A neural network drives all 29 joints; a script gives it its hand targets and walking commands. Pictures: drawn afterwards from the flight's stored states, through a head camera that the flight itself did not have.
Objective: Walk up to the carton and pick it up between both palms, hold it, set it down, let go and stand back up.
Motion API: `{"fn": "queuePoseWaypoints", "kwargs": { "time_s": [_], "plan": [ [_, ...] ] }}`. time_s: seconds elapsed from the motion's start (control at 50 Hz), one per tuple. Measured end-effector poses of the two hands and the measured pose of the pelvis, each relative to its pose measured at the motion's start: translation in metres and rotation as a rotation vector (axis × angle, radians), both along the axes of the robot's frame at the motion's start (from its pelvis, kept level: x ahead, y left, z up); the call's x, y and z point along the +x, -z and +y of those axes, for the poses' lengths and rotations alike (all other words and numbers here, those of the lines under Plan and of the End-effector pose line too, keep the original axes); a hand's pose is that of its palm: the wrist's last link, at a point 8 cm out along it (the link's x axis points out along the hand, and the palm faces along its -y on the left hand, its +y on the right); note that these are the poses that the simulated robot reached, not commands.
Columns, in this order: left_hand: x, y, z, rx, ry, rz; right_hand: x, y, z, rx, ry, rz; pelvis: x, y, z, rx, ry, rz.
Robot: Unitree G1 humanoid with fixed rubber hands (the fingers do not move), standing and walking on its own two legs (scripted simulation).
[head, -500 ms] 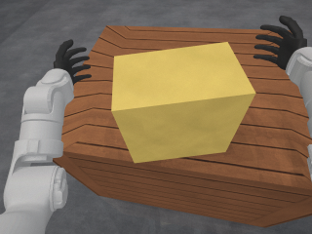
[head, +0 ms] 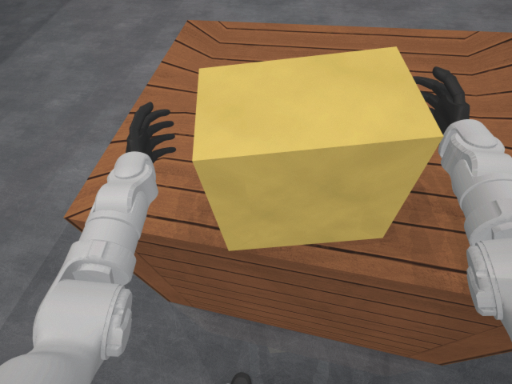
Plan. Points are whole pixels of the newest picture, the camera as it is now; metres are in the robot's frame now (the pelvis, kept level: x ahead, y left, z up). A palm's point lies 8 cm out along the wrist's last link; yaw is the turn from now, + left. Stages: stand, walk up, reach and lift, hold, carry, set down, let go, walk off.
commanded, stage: reach and lift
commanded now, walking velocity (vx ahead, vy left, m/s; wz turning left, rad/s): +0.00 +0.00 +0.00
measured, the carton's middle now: (301, 162) +0.46 +0.03 +0.05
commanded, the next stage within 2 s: none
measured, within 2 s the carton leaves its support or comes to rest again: neither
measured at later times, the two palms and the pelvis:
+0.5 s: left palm (178, 163) +0.42 +0.23 +0.07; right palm (439, 136) +0.51 -0.17 +0.08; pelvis +0.01 +0.00 +0.00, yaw -2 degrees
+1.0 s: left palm (180, 158) +0.42 +0.22 +0.08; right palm (424, 132) +0.50 -0.15 +0.10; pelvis +0.01 +0.00 +0.00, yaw -2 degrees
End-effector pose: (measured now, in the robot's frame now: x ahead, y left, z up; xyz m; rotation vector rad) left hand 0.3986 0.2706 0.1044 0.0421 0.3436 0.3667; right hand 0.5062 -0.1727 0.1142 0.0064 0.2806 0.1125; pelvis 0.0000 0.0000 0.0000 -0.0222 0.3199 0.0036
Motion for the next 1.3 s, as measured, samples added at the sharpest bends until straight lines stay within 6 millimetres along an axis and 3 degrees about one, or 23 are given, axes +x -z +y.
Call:
{"fn": "queuePoseWaypoints", "kwargs": {
  "time_s": [0.12,0.3,0.38,0.48,0.6,0.66,1.0,1.3],
  "plan": [
    [0.003,0.002,-0.005,0.017,0.022,0.0,-0.003,0.006,-0.006,-0.005,0.031,0.002,0.006,0.0,0.001,0.001,0.009,0.003],
    [0.004,0.028,-0.015,-0.036,0.016,0.005,-0.005,0.013,-0.026,-0.051,0.064,-0.007,0.01,0.001,-0.002,0.005,0.031,0.0],
    [0.011,0.035,-0.026,-0.057,0.026,-0.01,-0.002,0.019,-0.023,-0.064,0.051,0.003,0.01,0.002,-0.004,0.006,0.036,0.012],
    [0.018,0.038,-0.041,-0.066,0.053,-0.035,0.002,0.028,-0.005,-0.048,0.013,-0.006,0.012,0.003,-0.005,0.003,0.042,0.023],
    [0.023,0.029,-0.048,-0.056,0.052,-0.067,0.004,0.034,0.023,-0.017,-0.026,-0.033,0.014,0.003,-0.004,0.001,0.04,0.037],
    [0.024,0.023,-0.047,-0.041,0.04,-0.069,0.006,0.033,0.027,-0.014,-0.018,-0.035,0.015,0.002,-0.003,0.001,0.034,0.031],
    [0.017,0.021,-0.051,-0.063,0.016,-0.067,-0.005,0.017,0.026,-0.039,0.011,-0.027,0.009,-0.002,0.0,0.002,0.036,-0.009],
    [0.014,0.014,-0.051,-0.024,0.022,-0.043,-0.008,0.014,0.025,-0.007,0.022,0.003,0.001,-0.001,0.0,0.005,0.034,0.006]
  ]
}}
